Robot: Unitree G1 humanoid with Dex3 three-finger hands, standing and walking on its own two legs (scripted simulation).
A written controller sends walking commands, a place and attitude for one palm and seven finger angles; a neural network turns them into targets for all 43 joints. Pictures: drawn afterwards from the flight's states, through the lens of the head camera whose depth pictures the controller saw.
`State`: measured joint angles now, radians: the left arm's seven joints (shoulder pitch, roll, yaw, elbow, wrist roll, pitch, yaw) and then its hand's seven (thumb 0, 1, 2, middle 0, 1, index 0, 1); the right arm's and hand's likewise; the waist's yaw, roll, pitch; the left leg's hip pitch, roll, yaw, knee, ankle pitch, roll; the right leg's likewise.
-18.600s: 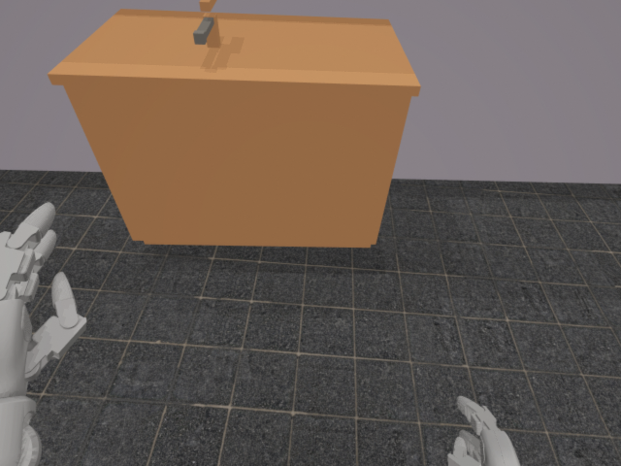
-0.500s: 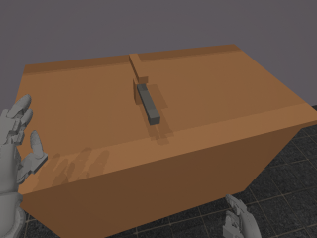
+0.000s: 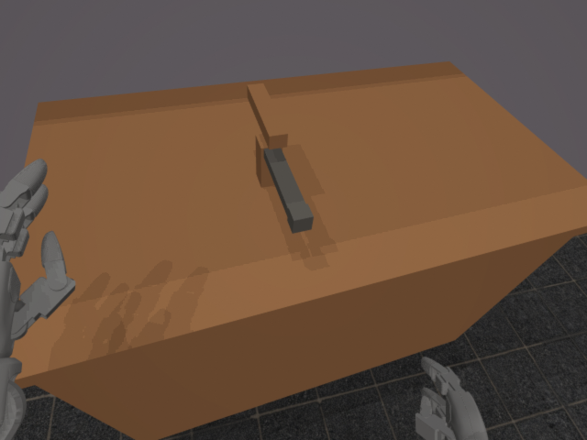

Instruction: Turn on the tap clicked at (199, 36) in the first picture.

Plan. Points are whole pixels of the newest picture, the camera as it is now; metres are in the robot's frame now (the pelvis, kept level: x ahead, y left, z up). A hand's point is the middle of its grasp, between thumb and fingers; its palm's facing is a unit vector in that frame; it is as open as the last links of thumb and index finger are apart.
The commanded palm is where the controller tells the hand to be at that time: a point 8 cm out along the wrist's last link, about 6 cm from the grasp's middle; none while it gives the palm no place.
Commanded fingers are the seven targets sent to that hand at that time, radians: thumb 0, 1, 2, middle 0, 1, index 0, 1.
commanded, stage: look again from close up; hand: left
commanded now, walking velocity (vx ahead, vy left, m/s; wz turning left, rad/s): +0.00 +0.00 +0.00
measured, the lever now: (300, 218) +0.38 +0.03 +0.10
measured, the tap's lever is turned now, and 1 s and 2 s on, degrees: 0 0 0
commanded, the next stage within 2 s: shuffle to correct the standing spot in 0.40 s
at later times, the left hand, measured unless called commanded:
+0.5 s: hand (96, 293) +0.21 +0.21 +0.16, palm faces +0.40 -0.85 -0.35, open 7.4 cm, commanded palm +0.16 +0.25 +0.18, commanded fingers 0.00 0.90 0.90 -0.20 -0.30 -0.20 -0.30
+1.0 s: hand (158, 281) +0.23 +0.16 +0.16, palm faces +0.36 -0.86 -0.36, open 7.4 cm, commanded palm +0.17 +0.20 +0.18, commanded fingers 0.00 0.90 0.90 -0.20 -0.30 -0.20 -0.30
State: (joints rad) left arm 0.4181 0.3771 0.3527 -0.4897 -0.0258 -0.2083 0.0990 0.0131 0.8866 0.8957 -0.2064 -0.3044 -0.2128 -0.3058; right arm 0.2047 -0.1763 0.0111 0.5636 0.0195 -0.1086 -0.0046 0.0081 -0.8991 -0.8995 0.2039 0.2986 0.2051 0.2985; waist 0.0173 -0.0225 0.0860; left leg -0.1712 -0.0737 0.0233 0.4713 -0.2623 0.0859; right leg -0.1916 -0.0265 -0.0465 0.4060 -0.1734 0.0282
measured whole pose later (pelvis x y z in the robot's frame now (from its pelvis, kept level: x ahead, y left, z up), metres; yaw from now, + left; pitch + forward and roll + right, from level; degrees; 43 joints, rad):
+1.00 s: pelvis +0.01 -0.08 +0.00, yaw +0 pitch -1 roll -1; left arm 0.44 0.37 0.35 -0.51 -0.07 -0.14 0.12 0.01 0.89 0.90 -0.21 -0.30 -0.21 -0.31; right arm 0.20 -0.18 0.01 0.56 0.03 -0.07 -0.02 0.01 -0.90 -0.90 0.20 0.30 0.21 0.30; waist 0.01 -0.01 0.05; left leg -0.21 0.03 -0.01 0.52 -0.30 -0.01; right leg -0.22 0.07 -0.09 0.44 -0.21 -0.08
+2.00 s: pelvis +0.01 -0.10 -0.01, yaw +0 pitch +0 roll -1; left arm 0.48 0.39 0.36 -0.55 -0.10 -0.10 0.11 0.01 0.89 0.90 -0.21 -0.30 -0.21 -0.31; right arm 0.20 -0.19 0.00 0.55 0.03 -0.03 -0.02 0.01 -0.90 -0.90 0.20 0.30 0.20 0.30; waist -0.01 0.00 0.06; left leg -0.23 0.06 -0.02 0.56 -0.33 -0.03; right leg -0.24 0.11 -0.10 0.45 -0.22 -0.11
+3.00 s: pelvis +0.00 -0.10 +0.00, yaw +0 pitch -1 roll -1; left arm 0.49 0.39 0.36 -0.55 -0.10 -0.09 0.13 0.01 0.89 0.90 -0.21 -0.30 -0.21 -0.31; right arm 0.21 -0.20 0.00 0.56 0.03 -0.01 -0.03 0.01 -0.90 -0.90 0.20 0.30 0.20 0.30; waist -0.01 0.00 0.04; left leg -0.21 0.06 -0.02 0.52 -0.29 -0.04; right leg -0.22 0.11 -0.10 0.42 -0.19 -0.11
